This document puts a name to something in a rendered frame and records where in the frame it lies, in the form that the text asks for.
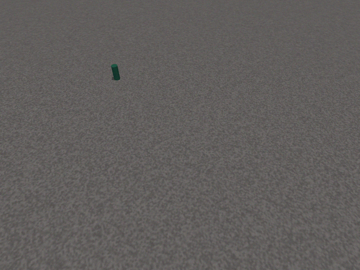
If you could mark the can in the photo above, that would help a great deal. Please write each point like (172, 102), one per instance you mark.
(115, 71)

